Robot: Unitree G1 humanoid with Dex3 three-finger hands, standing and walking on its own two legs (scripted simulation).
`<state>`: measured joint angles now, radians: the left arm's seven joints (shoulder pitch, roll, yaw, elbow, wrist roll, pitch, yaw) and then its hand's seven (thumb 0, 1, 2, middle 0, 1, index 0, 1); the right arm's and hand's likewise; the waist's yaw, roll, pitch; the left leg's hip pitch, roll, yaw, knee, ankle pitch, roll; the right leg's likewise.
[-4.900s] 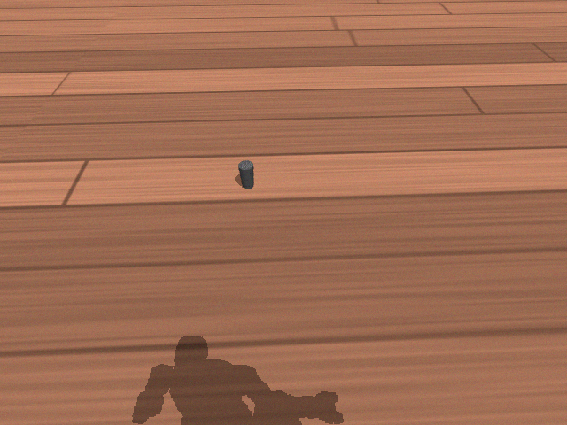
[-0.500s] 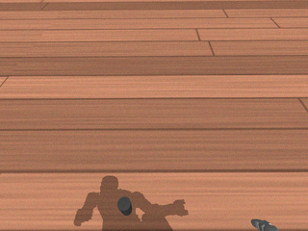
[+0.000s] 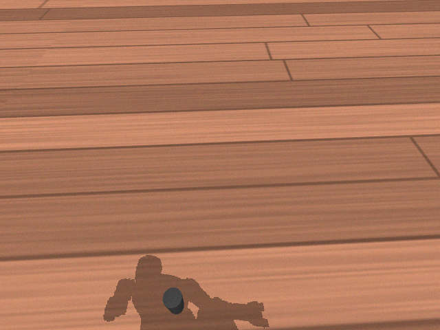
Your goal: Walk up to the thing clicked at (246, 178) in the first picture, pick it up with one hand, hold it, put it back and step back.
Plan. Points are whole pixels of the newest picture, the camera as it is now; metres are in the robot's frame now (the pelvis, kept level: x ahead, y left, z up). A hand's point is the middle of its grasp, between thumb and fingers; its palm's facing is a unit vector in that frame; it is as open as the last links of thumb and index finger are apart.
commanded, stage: walk up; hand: left
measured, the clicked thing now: (174, 302) +0.35 +0.21 -0.71
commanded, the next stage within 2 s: stand in 0.40 s
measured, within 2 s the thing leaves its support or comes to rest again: neither
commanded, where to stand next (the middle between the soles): +0.02 +0.00 m, yaw +0 degrees
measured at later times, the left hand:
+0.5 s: hand out of the picture +0.09 +0.25 -0.16, palm faces -0.01 -0.94 -0.34, open 7.4 cm
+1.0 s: hand out of the picture +0.09 +0.25 -0.16, palm faces -0.01 -0.94 -0.34, open 7.4 cm
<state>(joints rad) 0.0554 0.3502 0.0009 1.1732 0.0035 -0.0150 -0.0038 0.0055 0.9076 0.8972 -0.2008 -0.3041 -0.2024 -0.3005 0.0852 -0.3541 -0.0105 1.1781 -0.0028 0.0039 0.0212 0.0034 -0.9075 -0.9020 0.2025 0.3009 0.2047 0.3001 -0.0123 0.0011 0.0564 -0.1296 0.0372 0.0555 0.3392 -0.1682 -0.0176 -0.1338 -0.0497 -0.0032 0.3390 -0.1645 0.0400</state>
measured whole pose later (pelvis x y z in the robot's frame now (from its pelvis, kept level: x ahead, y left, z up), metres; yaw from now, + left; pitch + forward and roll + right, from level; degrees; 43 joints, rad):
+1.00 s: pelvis +0.01 +0.00 +0.00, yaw +1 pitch -2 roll +0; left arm 0.10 0.35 0.00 1.14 0.01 -0.01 0.00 0.01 0.91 0.90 -0.20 -0.30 -0.20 -0.30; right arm 0.09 -0.35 -0.01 1.14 -0.01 0.00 0.01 0.00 -0.91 -0.90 0.20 0.30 0.21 0.30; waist 0.00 0.00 0.05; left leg -0.11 0.04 0.04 0.32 -0.18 -0.02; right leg -0.10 -0.05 -0.02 0.31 -0.17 0.04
